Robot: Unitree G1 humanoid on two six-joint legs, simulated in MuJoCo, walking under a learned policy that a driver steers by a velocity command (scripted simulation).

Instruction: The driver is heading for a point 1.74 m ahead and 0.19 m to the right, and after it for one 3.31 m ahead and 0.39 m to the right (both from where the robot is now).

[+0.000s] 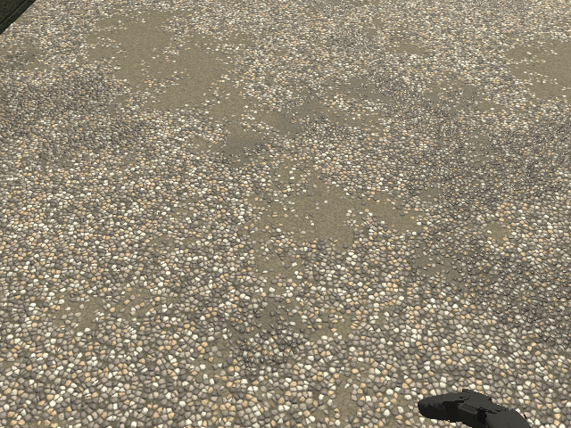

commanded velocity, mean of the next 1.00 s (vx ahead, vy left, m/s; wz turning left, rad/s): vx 0.50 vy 0.00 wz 0.00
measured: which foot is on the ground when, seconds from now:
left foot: down 0.00-1.00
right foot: down 0.00-1.00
